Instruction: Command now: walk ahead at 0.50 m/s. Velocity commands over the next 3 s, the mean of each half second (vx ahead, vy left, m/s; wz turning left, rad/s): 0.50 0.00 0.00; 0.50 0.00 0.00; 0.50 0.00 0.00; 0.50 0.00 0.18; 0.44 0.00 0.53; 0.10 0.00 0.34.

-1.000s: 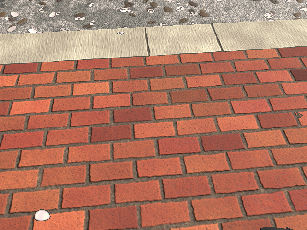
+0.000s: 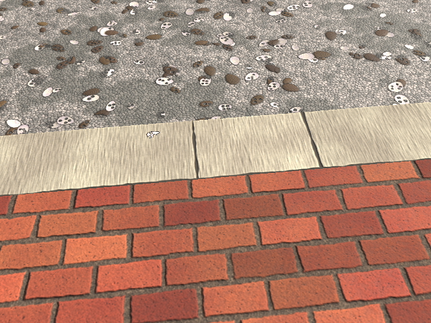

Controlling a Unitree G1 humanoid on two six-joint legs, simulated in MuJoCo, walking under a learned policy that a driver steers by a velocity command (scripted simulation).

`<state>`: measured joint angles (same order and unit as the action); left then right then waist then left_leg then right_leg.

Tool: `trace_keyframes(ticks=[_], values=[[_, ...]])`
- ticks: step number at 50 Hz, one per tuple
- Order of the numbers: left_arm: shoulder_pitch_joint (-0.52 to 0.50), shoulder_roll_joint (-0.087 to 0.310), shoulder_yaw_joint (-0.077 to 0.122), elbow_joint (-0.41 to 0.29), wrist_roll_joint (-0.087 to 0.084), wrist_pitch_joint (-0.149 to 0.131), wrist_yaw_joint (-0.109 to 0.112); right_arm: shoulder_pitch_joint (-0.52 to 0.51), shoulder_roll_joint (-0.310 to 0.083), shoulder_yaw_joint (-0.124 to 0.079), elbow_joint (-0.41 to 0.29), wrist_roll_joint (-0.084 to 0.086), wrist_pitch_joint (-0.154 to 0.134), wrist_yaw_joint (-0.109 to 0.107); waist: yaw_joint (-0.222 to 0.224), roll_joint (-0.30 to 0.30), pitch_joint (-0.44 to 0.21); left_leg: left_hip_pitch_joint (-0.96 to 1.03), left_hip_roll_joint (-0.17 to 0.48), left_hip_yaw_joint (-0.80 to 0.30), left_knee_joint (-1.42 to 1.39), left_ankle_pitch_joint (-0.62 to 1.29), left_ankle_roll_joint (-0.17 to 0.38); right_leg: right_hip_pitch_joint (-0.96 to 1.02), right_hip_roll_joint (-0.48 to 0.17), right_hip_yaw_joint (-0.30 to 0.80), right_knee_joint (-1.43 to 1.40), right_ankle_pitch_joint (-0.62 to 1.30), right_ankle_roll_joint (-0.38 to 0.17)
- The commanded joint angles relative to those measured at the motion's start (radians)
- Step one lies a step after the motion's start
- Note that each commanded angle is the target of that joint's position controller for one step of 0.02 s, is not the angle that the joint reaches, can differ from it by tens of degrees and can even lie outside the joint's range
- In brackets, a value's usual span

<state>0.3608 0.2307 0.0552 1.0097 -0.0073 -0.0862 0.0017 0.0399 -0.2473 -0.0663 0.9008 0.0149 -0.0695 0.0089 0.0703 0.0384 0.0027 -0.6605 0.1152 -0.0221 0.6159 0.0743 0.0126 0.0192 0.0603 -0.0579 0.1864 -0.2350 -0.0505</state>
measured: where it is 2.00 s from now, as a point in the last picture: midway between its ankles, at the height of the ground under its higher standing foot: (238, 160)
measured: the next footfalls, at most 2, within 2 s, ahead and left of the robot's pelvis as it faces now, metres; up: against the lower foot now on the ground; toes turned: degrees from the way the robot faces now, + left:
left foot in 0.14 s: +0.27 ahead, +0.15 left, +0.00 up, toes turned +2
right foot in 0.68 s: +0.58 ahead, -0.10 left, +0.00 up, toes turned -3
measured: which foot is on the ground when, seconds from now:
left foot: up 0.00-0.12, down 0.14-0.70, up 0.72-1.00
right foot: down 0.00-0.16, up 0.18-0.66, down 0.68-1.00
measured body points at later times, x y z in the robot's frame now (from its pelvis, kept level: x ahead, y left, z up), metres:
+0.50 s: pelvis +0.28 +0.06 +0.00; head +0.30 +0.06 +0.45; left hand +0.45 +0.31 -0.11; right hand +0.27 -0.21 -0.13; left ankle +0.23 +0.14 -0.74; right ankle +0.47 -0.13 -0.68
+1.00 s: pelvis +0.57 -0.01 +0.00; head +0.58 -0.02 +0.45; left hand +0.57 +0.26 -0.13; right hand +0.72 -0.28 -0.12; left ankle +0.70 +0.17 -0.68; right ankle +0.54 -0.09 -0.74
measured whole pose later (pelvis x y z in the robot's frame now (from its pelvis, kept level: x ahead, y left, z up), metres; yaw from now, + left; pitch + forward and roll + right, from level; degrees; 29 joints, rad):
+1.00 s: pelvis +0.57 -0.01 +0.00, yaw +0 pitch +1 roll -1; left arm 0.33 0.23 0.06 1.00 0.00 -0.09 -0.01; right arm 0.11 -0.27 -0.08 0.92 0.01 -0.07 -0.01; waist 0.05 0.04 0.00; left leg -0.68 0.14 -0.04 0.86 -0.08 0.01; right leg -0.09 0.06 -0.06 0.24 -0.17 -0.07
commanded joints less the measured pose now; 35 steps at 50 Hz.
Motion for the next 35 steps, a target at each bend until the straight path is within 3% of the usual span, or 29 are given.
trace_keyframes(ticks=[1, 4, 5, 6, 7, 8, 9, 10, 11, 12, 13, 14, 15, 17, 20, 23, 28, 30, 32, 33, 34, 35], values=[[0.056, 0.164, 0.035, -0.008, -0.006, 0.005, 0.008, -0.149, -0.052, 0.001, -0.095, 0.006, -0.021, 0.018, 0.010, -0.096, 0.093, -0.037, -0.022, 0.018, -0.068, -0.023, 0.014, 0.014, -0.301, 0.120, -0.028, 0.276, -0.142], [0.036, 0.185, 0.045, -0.004, -0.010, 0.019, 0.014, -0.110, -0.087, -0.007, -0.100, 0.009, -0.030, 0.032, -0.035, -0.122, 0.063, 0.057, -0.051, 0.034, -0.108, -0.128, 0.053, 0.077, -0.332, 0.122, 0.057, 0.448, -0.117], [0.011, 0.194, 0.048, -0.010, -0.012, 0.023, 0.015, -0.039, -0.112, -0.020, -0.083, 0.007, -0.032, 0.031, -0.079, -0.136, 0.017, 0.174, -0.085, 0.063, -0.118, -0.149, 0.071, 0.073, -0.320, 0.106, 0.136, 0.615, -0.103], [-0.008, 0.178, 0.042, -0.016, -0.011, 0.028, 0.015, 0.113, -0.150, -0.043, -0.034, 0.003, -0.032, 0.027, -0.154, -0.125, -0.071, 0.380, -0.117, 0.088, -0.133, -0.133, 0.097, 0.031, -0.271, 0.068, 0.305, 0.727, -0.078], [-0.006, 0.147, 0.027, -0.036, 0.001, 0.029, 0.015, 0.304, -0.216, -0.066, 0.014, -0.008, -0.031, 0.018, -0.218, -0.054, -0.212, 0.694, 0.005, -0.049, -0.095, -0.114, 0.152, -0.156, -0.215, 0.028, 0.582, 0.553, -0.044], [0.104, 0.028, -0.008, -0.047, 0.008, 0.008, 0.005, 0.404, -0.302, -0.084, 0.038, -0.016, -0.025, 0.014, -0.171, 0.192, -0.342, 1.049, 0.246, -0.521, -0.185, -0.289, 0.311, -0.569, -0.027, 0.011, 0.970, 0.007, 0.032], [0.070, 0.076, 0.001, -0.037, -0.008, -0.018, -0.002, 0.397, -0.223, -0.057, 0.037, -0.006, -0.022, 0.016, -0.188, 0.196, -0.386, 1.068, 0.277, -0.714, -0.310, -0.392, 0.324, -0.696, -0.019, 0.157, 1.125, -0.329, 0.023], [-0.012, 0.144, 0.019, -0.063, -0.035, -0.035, -0.008, 0.307, -0.175, -0.041, 0.022, 0.000, -0.026, 0.015, -0.176, 0.150, -0.238, 0.951, 0.247, -0.573, -0.320, -0.406, 0.275, -0.786, -0.079, 0.166, 1.175, -0.285, 0.004], [-0.078, 0.151, 0.020, -0.079, -0.040, -0.041, -0.004, 0.227, -0.140, -0.030, -0.001, -0.005, -0.028, 0.013, -0.151, 0.070, -0.148, 0.801, 0.206, -0.435, -0.339, -0.348, 0.242, -0.773, -0.137, 0.137, 1.140, -0.194, -0.007], [-0.110, 0.144, 0.026, -0.084, -0.028, -0.037, 0.004, 0.165, -0.113, -0.021, -0.008, -0.017, -0.031, 0.017, -0.119, 0.023, -0.075, 0.651, 0.170, -0.343, -0.375, -0.275, 0.224, -0.732, -0.173, 0.122, 1.066, -0.122, -0.006], [-0.097, 0.136, 0.033, -0.078, -0.018, -0.022, 0.010, 0.134, -0.081, -0.011, -0.010, -0.027, -0.036, 0.020, -0.083, 0.035, -0.052, 0.559, 0.134, -0.275, -0.405, -0.221, 0.206, -0.664, -0.204, 0.131, 1.010, -0.077, -0.008], [-0.073, 0.112, 0.032, -0.072, -0.015, -0.007, 0.011, 0.131, -0.076, -0.008, -0.005, -0.028, -0.038, 0.023, -0.064, 0.052, -0.044, 0.507, 0.123, -0.241, -0.433, -0.200, 0.207, -0.618, -0.211, 0.130, 0.979, -0.054, -0.006], [-0.062, 0.090, 0.030, -0.069, -0.013, 0.004, 0.012, 0.144, -0.085, -0.010, 0.003, -0.024, -0.040, 0.022, -0.055, 0.048, -0.035, 0.478, 0.117, -0.215, -0.455, -0.176, 0.215, -0.603, -0.217, 0.125, 0.948, -0.045, 0.000], [-0.106, 0.089, 0.032, -0.086, -0.007, 0.014, 0.015, 0.178, -0.120, -0.017, 0.018, -0.022, -0.043, 0.011, -0.054, 0.030, -0.004, 0.464, 0.114, -0.171, -0.490, -0.133, 0.228, -0.648, -0.223, 0.117, 0.866, 0.027, 0.019], [-0.210, 0.090, 0.034, -0.121, 0.003, 0.013, 0.012, 0.229, -0.137, -0.019, 0.035, -0.018, -0.038, -0.008, -0.076, 0.014, 0.023, 0.505, 0.101, -0.118, -0.507, -0.075, 0.214, -0.722, -0.219, 0.111, 0.693, 0.191, 0.043], [-0.308, 0.070, 0.026, -0.147, -0.001, 0.006, 0.001, 0.271, -0.139, -0.017, 0.050, -0.011, -0.033, -0.015, -0.105, 0.021, 0.043, 0.517, 0.069, -0.051, -0.512, -0.063, 0.186, -0.688, -0.188, 0.079, 0.520, 0.326, 0.046], [-0.451, 0.067, 0.010, -0.196, -0.012, -0.002, -0.024, 0.364, -0.150, -0.022, 0.094, -0.002, -0.015, -0.019, -0.151, 0.017, 0.087, 0.655, 0.112, -0.039, -0.472, -0.061, 0.182, -0.704, -0.155, 0.060, 0.371, 0.310, 0.034], [-0.468, 0.079, 0.010, -0.214, -0.014, -0.008, -0.036, 0.372, -0.160, -0.028, 0.105, 0.001, -0.005, -0.023, -0.141, 0.026, 0.090, 0.720, 0.145, -0.048, -0.428, -0.005, 0.172, -0.702, -0.147, 0.062, 0.338, 0.243, 0.012], [-0.410, 0.112, 0.021, -0.207, -0.015, -0.014, -0.042, 0.348, -0.176, -0.035, 0.102, 0.003, 0.005, -0.026, -0.097, 0.050, 0.051, 0.750, 0.155, -0.044, -0.353, 0.169, 0.151, -0.594, -0.116, 0.040, 0.316, 0.170, -0.017], [-0.319, 0.138, 0.036, -0.183, -0.012, -0.016, -0.041, 0.321, -0.179, -0.036, 0.095, 0.005, 0.009, -0.026, -0.042, 0.059, -0.005, 0.741, 0.133, -0.019, -0.251, 0.340, 0.134, -0.455, -0.081, 0.007, 0.298, 0.164, -0.037], [-0.148, 0.187, 0.062, -0.127, -0.008, -0.016, -0.035, 0.312, -0.155, -0.027, 0.088, 0.003, 0.013, -0.026, 0.031, 0.039, -0.108, 0.670, 0.077, 0.021, -0.057, 0.399, 0.106, -0.215, -0.068, 0.002, 0.302, 0.188, -0.068], [0.038, 0.265, 0.083, -0.089, 0.005, -0.013, -0.025, 0.328, -0.121, -0.010, 0.063, -0.017, 0.013, -0.027, 0.079, -0.087, -0.264, 0.447, 0.011, 0.069, 0.270, 0.099, 0.068, 0.104, -0.264, 0.230, 0.330, 0.205, -0.135]])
